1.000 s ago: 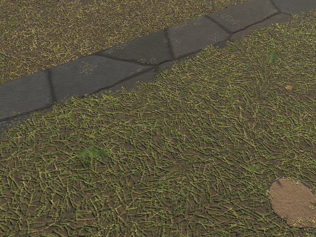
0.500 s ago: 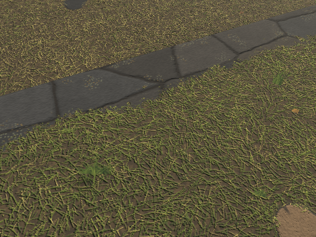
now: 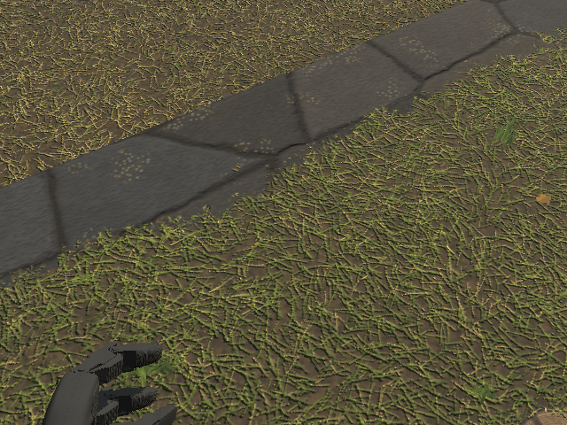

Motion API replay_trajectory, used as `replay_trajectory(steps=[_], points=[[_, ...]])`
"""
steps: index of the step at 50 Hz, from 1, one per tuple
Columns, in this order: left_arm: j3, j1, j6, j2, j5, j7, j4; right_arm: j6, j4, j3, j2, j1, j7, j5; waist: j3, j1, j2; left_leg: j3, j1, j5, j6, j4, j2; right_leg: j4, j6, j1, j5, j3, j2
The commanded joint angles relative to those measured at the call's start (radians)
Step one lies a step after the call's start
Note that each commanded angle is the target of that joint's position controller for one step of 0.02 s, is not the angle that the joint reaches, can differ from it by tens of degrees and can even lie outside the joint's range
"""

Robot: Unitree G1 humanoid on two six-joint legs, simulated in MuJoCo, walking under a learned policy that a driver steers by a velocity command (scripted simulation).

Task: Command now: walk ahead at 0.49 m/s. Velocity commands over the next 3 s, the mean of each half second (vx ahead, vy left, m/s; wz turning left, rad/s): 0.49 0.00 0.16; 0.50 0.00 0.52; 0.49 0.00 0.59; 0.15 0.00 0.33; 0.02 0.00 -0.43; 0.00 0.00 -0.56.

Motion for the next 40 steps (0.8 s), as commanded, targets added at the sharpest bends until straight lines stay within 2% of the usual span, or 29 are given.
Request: replay_trajectory(steps=[1, 2, 3, 4, 5, 6, 8, 10, 12, 15, 18, 20, 22, 23, 24, 25, 26, 27, 28, 29, 30, 31, 32, 33, 35, 37, 40], points=[[0.084, 0.472, 0.001, 0.232, 0.016, 0.024, 0.061, -0.055, -0.087, 0.004, -0.063, 0.086, 0.013, 0.01, -0.549, 0.195, -0.219, -0.174, -0.719, -0.076, 0.003, 0.846, -0.072, -0.176, -0.3, 1.037, -0.185, 0.874, -0.451], [0.068, 0.385, 0.006, 0.18, 0.003, 0.03, 0.061, -0.069, -0.125, -0.024, -0.154, -0.051, 0.02, 0.042, -0.327, 0.194, -0.149, -0.165, -0.816, -0.02, 0.008, 0.878, 0.003, -0.222, -0.23, 0.868, -0.246, 0.713, -0.396], [0.057, 0.309, 0.009, 0.151, -0.002, 0.032, 0.059, -0.076, -0.153, -0.023, -0.155, -0.14, 0.021, 0.047, -0.19, 0.164, -0.069, -0.123, -0.809, 0.077, 0.013, 0.827, 0.057, -0.254, -0.189, 0.683, -0.198, 0.552, -0.351], [0.049, 0.254, 0.007, 0.132, 0.004, 0.027, 0.06, -0.074, -0.157, -0.023, -0.136, -0.175, 0.017, 0.033, -0.11, 0.121, 0.004, -0.099, -0.77, 0.14, 0.006, 0.76, 0.096, -0.293, -0.164, 0.525, -0.109, 0.456, -0.304], [0.043, 0.219, 0.0, 0.111, 0.014, 0.022, 0.059, -0.063, -0.15, -0.029, -0.129, -0.158, 0.014, 0.021, -0.078, 0.08, -0.01, -0.103, -0.709, 0.185, -0.001, 0.708, 0.127, -0.326, -0.15, 0.422, -0.048, 0.381, -0.261], [0.044, 0.202, -0.006, 0.109, 0.017, 0.019, 0.065, -0.049, -0.14, -0.027, -0.108, -0.122, 0.014, 0.019, -0.074, 0.053, -0.039, -0.103, -0.657, 0.207, -0.01, 0.684, 0.141, -0.362, -0.152, 0.359, -0.035, 0.343, -0.242], [0.048, 0.206, -0.022, 0.122, 0.009, 0.015, 0.092, -0.029, -0.137, -0.022, -0.077, -0.106, 0.008, 0.013, -0.052, 0.032, -0.05, -0.087, -0.638, 0.225, -0.033, 0.63, 0.154, -0.401, -0.167, 0.282, 0.03, 0.276, -0.231], [0.053, 0.226, -0.027, 0.147, 0.01, 0.023, 0.117, -0.025, -0.167, -0.022, -0.077, -0.178, 0.002, 0.002, -0.013, 0.041, -0.047, -0.077, -0.693, 0.304, -0.057, 0.539, 0.164, -0.425, -0.169, 0.258, 0.07, 0.223, -0.22], [0.056, 0.247, -0.023, 0.16, 0.012, 0.033, 0.134, -0.029, -0.182, -0.019, -0.071, -0.243, 0.006, 0.004, -0.002, 0.063, -0.044, -0.071, -0.73, 0.436, -0.062, 0.412, 0.165, -0.429, -0.147, 0.291, 0.09, 0.156, -0.201], [0.057, 0.285, -0.018, 0.185, 0.01, 0.039, 0.156, -0.04, -0.206, -0.009, -0.048, -0.35, 0.022, 0.011, 0.008, 0.116, -0.033, -0.037, -0.692, 0.599, -0.044, 0.203, 0.132, -0.427, -0.105, 0.327, 0.091, 0.077, -0.189], [0.063, 0.34, -0.007, 0.209, 0.004, 0.041, 0.19, -0.042, -0.247, -0.007, -0.05, -0.435, 0.038, 0.023, 0.025, 0.158, -0.029, -0.04, -0.732, 0.6, -0.024, 0.113, 0.11, -0.413, -0.097, 0.449, 0.064, 0.061, -0.242], [0.065, 0.355, 0.006, 0.212, 0.0, 0.044, 0.208, -0.041, -0.278, -0.01, -0.058, -0.478, 0.051, 0.023, 0.036, 0.166, -0.026, -0.046, -0.783, 0.543, -0.001, 0.076, 0.101, -0.38, -0.082, 0.548, 0.084, 0.053, -0.277], [0.069, 0.349, 0.021, 0.221, -0.004, 0.049, 0.215, -0.04, -0.302, -0.013, -0.066, -0.486, 0.065, 0.019, 0.03, 0.155, -0.035, -0.025, -0.789, 0.445, 0.025, 0.057, 0.084, -0.323, -0.06, 0.622, 0.181, 0.038, -0.3], [0.072, 0.333, 0.028, 0.232, -0.005, 0.054, 0.212, -0.039, -0.308, -0.019, -0.077, -0.466, 0.069, 0.016, 0.011, 0.136, -0.047, 0.002, -0.746, 0.391, 0.041, 0.051, 0.061, -0.271, -0.046, 0.638, 0.314, 0.021, -0.3], [0.075, 0.314, 0.036, 0.247, -0.005, 0.059, 0.206, -0.036, -0.306, -0.03, -0.098, -0.415, 0.07, 0.014, -0.032, 0.104, -0.064, 0.038, -0.657, 0.343, 0.059, 0.051, 0.025, -0.183, -0.03, 0.642, 0.499, -0.001, -0.291], [0.076, 0.293, 0.047, 0.25, -0.004, 0.065, 0.198, -0.033, -0.28, -0.053, -0.131, -0.292, 0.067, 0.013, -0.107, 0.033, -0.057, 0.074, -0.487, 0.358, 0.085, 0.016, -0.022, -0.012, -0.004, 0.612, 0.643, -0.043, -0.261], [0.064, 0.303, 0.05, 0.226, 0.006, 0.076, 0.184, -0.029, -0.241, -0.087, -0.196, -0.126, 0.056, 0.017, -0.203, -0.036, -0.015, 0.019, -0.219, 0.405, 0.124, 0.009, -0.02, 0.23, 0.034, 0.464, 0.58, -0.078, -0.216], [0.028, 0.39, 0.026, 0.131, 0.025, 0.068, 0.132, -0.026, -0.238, -0.121, -0.329, -0.032, 0.044, 0.011, -0.332, -0.013, 0.206, -0.458, 0.198, 0.318, 0.295, -0.011, 0.237, 0.64, 0.105, 0.017, 0.105, -0.086, -0.073], [0.016, 0.367, -0.011, 0.124, 0.03, 0.051, 0.134, -0.03, -0.252, -0.102, -0.276, -0.018, 0.046, 0.019, -0.451, -0.013, 0.236, -0.843, 0.338, 0.24, 0.373, -0.196, 0.343, 0.813, 0.115, -0.19, -0.506, 0.114, 0.041], [0.036, 0.283, -0.034, 0.196, -0.011, 0.035, 0.111, -0.033, -0.252, -0.081, -0.213, -0.038, 0.046, 0.009, -0.356, -0.036, 0.172, -0.725, 0.285, 0.205, 0.315, -0.218, 0.317, 0.861, 0.091, -0.288, -0.458, 0.189, -0.025], [0.03, 0.226, -0.046, 0.191, -0.021, 0.032, 0.092, -0.034, -0.261, -0.074, -0.185, -0.097, 0.044, 0.008, -0.24, -0.014, 0.097, -0.585, 0.142, 0.265, 0.28, -0.219, 0.279, 0.806, 0.076, -0.295, -0.377, 0.168, -0.068], [0.031, 0.203, -0.047, 0.185, -0.002, 0.039, 0.088, -0.031, -0.275, -0.067, -0.164, -0.163, 0.043, 0.008, -0.157, 0.025, 0.015, -0.482, -0.012, 0.369, 0.257, -0.233, 0.239, 0.712, 0.079, -0.256, -0.317, 0.156, -0.105], [0.039, 0.209, -0.037, 0.192, 0.013, 0.045, 0.089, -0.032, -0.292, -0.058, -0.139, -0.208, 0.041, 0.001, -0.124, 0.064, 0.026, -0.418, -0.121, 0.465, 0.243, -0.257, 0.209, 0.64, 0.086, -0.181, -0.275, 0.158, -0.134], [0.042, 0.222, -0.025, 0.187, 0.02, 0.046, 0.087, -0.031, -0.304, -0.056, -0.133, -0.231, 0.039, -0.003, -0.112, 0.087, 0.047, -0.396, -0.189, 0.508, 0.245, -0.281, 0.185, 0.609, 0.099, -0.131, -0.254, 0.156, -0.139], [0.039, 0.24, -0.005, 0.162, 0.028, 0.051, 0.089, -0.036, -0.304, -0.061, -0.146, -0.233, 0.031, 0.003, -0.102, 0.104, 0.058, -0.34, -0.262, 0.59, 0.259, -0.305, 0.163, 0.547, 0.134, -0.101, -0.216, 0.138, -0.131], [0.034, 0.184, 0.004, 0.146, 0.03, 0.057, 0.069, -0.037, -0.291, -0.069, -0.168, -0.207, 0.017, 0.008, -0.074, 0.093, 0.057, -0.295, -0.296, 0.617, 0.252, -0.316, 0.141, 0.432, 0.164, -0.122, -0.129, 0.129, -0.118], [0.023, 0.064, 0.0, 0.118, 0.026, 0.054, 0.041, -0.029, -0.271, -0.072, -0.175, -0.161, 0.002, 0.016, -0.056, 0.048, 0.078, -0.255, -0.313, 0.531, 0.203, -0.302, 0.094, 0.194, 0.175, -0.082, 0.06, 0.127, -0.079]])
Next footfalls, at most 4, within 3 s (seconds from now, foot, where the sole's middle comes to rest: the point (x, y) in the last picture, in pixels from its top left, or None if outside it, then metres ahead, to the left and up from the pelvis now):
0.52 left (205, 420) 0.46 0.15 -0.75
1.02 right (256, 289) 0.78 0.03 -0.75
1.54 left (102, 260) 0.89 0.43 -0.75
1.90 right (161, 200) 1.09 0.28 -0.75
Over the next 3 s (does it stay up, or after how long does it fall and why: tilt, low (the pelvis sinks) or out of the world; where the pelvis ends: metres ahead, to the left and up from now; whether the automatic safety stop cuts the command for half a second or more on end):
stays up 1.00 0.29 0.04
